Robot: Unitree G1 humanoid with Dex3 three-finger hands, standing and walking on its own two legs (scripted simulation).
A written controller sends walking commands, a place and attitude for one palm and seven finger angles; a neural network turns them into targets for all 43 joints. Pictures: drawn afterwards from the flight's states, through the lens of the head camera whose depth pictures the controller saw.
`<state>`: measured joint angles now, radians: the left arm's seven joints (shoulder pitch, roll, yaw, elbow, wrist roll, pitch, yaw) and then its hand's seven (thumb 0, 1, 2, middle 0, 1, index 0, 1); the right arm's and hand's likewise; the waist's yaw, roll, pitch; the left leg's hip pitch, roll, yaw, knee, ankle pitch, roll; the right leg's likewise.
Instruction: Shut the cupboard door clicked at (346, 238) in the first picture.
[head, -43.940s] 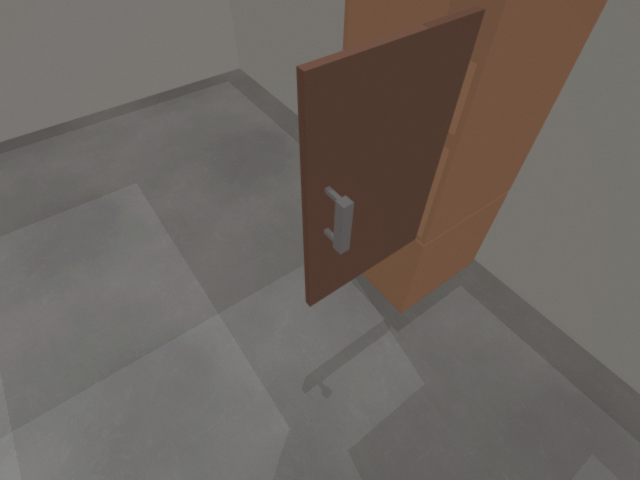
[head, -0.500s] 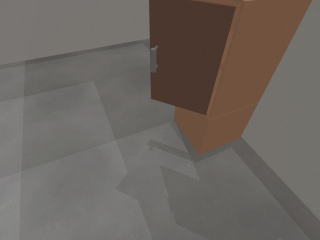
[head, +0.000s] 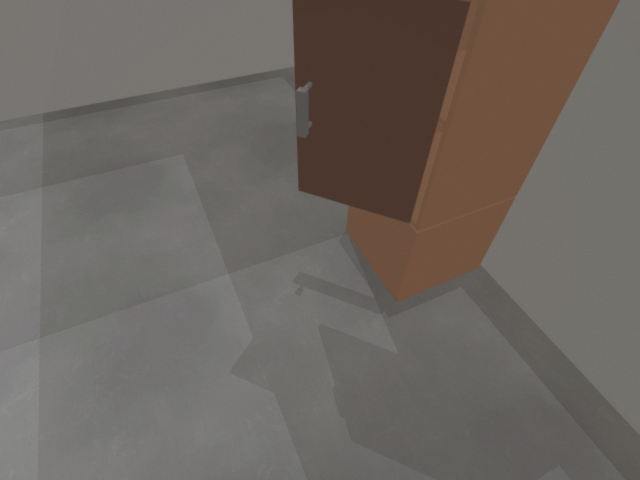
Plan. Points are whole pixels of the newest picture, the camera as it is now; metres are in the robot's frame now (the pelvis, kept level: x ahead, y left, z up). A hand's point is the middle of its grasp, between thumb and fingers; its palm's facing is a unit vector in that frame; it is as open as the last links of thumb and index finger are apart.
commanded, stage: look to check the result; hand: left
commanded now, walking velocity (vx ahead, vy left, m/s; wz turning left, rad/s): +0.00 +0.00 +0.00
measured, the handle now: (305, 109) +0.96 +0.08 -0.04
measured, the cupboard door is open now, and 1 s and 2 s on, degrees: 42 42 42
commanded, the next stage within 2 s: walk to a spot facing it in 0.38 s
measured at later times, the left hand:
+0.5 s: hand out of the picture +0.06 +0.21 -0.17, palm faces -0.01 -0.96 -0.27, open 7.3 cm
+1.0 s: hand out of the picture +0.04 +0.22 -0.19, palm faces +0.23 -0.94 -0.23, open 7.3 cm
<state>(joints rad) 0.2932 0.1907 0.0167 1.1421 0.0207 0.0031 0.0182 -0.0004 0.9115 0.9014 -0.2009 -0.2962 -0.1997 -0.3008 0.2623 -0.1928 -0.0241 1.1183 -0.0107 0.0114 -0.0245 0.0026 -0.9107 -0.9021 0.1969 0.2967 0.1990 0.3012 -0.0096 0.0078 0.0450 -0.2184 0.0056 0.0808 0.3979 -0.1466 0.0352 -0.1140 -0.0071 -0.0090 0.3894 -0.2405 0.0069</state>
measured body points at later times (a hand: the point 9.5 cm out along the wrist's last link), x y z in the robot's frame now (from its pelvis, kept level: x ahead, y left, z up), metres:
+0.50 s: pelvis +0.02 -0.01 +0.00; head +0.04 -0.01 +0.45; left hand +0.06 +0.26 -0.15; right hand +0.07 -0.27 -0.15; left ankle +0.05 +0.10 -0.74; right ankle -0.02 -0.13 -0.74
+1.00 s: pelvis +0.03 +0.01 -0.01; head +0.08 +0.04 +0.43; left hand +0.02 +0.27 -0.17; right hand +0.11 -0.22 -0.16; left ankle +0.05 +0.10 -0.74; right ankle +0.00 -0.14 -0.68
